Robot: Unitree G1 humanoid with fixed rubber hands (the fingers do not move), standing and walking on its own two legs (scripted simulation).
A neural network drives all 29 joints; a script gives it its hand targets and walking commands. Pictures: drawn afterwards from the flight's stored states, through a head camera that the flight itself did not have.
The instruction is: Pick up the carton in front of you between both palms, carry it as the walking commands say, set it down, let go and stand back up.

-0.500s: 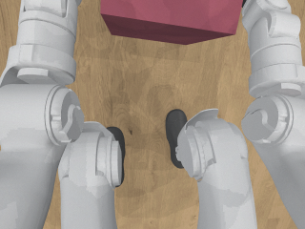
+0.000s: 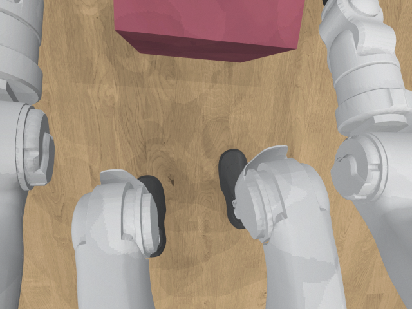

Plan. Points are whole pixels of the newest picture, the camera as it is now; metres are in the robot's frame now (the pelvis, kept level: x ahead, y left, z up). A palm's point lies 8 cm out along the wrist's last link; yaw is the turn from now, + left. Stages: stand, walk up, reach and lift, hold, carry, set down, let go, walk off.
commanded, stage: set down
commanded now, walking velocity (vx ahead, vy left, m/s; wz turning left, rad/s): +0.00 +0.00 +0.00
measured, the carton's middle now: out of the picture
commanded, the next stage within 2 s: let go in 0.96 s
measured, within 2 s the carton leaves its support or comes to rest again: neither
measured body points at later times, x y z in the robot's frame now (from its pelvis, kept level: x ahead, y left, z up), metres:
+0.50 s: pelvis +0.00 +0.00 +0.11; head +0.36 -0.01 +0.39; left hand +0.63 +0.14 +0.00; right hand +0.55 -0.25 +0.00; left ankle +0.08 +0.10 -0.33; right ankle +0.12 -0.12 -0.33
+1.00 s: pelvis +0.03 +0.00 +0.26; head +0.37 -0.01 +0.56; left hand +0.63 +0.15 +0.15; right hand +0.54 -0.25 +0.14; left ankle +0.08 +0.10 -0.33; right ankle +0.12 -0.12 -0.33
